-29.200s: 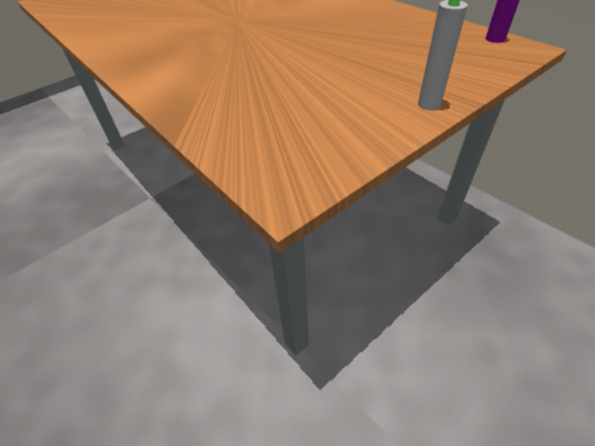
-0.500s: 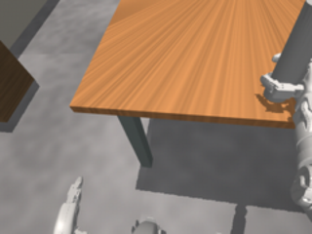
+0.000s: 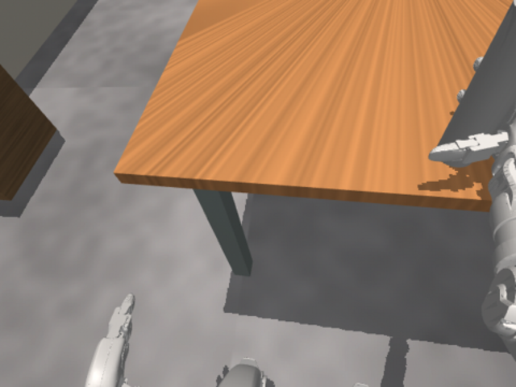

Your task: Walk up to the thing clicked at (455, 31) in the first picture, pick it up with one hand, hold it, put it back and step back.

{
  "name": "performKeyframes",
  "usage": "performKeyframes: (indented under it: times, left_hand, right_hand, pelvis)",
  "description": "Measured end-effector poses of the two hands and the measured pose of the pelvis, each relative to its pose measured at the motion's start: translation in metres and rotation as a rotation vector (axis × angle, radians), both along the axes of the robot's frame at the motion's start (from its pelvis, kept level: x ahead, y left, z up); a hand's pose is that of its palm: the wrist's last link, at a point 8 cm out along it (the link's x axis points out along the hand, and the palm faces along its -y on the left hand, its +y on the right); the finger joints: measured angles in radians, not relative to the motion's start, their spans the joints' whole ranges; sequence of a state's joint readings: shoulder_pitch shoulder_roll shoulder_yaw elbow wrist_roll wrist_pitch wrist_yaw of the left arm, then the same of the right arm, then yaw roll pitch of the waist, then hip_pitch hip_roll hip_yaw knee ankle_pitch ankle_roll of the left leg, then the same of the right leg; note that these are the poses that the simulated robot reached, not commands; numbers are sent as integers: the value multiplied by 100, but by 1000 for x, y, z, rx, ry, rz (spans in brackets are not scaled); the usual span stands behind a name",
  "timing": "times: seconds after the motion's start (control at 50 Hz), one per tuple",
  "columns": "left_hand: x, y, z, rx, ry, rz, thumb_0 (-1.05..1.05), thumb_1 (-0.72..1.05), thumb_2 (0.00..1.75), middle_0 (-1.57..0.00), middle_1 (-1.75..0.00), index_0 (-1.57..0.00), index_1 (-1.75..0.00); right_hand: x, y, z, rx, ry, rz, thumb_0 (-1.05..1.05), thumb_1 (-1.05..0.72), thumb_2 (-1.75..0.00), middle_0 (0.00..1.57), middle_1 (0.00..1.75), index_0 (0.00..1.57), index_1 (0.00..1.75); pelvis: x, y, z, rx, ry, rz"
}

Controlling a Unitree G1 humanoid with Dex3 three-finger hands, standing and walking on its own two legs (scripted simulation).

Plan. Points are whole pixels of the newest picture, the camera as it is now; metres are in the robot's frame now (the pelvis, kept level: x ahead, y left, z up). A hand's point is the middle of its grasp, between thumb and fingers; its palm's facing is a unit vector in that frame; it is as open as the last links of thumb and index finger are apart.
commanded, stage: withdraw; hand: right
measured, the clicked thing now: (498, 82) +0.50 -0.21 +0.18
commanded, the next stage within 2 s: rise in 0.30 s
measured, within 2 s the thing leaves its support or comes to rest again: neither
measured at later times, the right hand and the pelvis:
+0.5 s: hand out of the picture +0.50 -0.28 +0.24, palm faces +0.25 +0.96 -0.12, open 17.5 cm; pelvis +0.02 +0.00 +0.03, yaw +0 degrees
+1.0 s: hand out of the picture +0.39 -0.34 +0.20, palm faces +0.41 +0.83 -0.37, open 17.6 cm; pelvis +0.05 -0.01 +0.04, yaw -1 degrees
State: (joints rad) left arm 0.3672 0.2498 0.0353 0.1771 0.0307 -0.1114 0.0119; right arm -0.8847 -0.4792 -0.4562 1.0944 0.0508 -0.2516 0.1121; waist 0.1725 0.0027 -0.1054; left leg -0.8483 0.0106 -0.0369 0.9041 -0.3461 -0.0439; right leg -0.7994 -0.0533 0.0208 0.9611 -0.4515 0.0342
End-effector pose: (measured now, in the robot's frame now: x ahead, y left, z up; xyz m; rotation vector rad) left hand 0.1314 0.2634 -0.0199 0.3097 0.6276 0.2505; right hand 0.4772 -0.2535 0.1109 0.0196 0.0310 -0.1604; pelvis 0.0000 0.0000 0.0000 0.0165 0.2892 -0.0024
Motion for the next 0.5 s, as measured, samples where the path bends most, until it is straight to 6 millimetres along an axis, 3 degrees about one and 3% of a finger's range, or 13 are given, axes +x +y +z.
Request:
performKeyframes:
  times: [0.08,0.16,0.28,0.38,0.5]
  left_hand:
    - [-1,2,2,8,3,4,-1,-53,5,-6,-5,-6,-6]
    - [-1,5,9,20,-12,13,-1,-52,5,-6,-5,-6,-6]
    - [-1,7,3,-4,27,32,-1,-51,4,-5,-5,-6,-5]
    - [9,-4,-6,-62,45,20,-1,-51,4,-5,-5,-6,-5]
    - [28,-13,2,-97,-2,-13,-1,-52,4,-6,-5,-6,-5]
  right_hand:
    - [1,-3,0,2,-7,-17,-1,50,-12,35,24,36,23]
    - [2,-12,19,-15,-45,-35,-1,50,-10,24,18,24,17]
    - [2,-36,68,-37,-87,-73,-1,52,-7,13,11,13,10]
    - [-1,-55,112,-65,-92,-72,-1,54,-5,8,7,9,7]
    - [-9,-76,139,-141,-25,-90,-1,56,-4,6,6,7,6]
  pelvis:
    - [0,1,0,1,-1,1]
    - [2,1,3,3,-15,0]
    - [8,1,11,7,-37,-3]
    - [13,0,18,5,-54,-6]
    - [19,-1,26,-2,-83,-7]
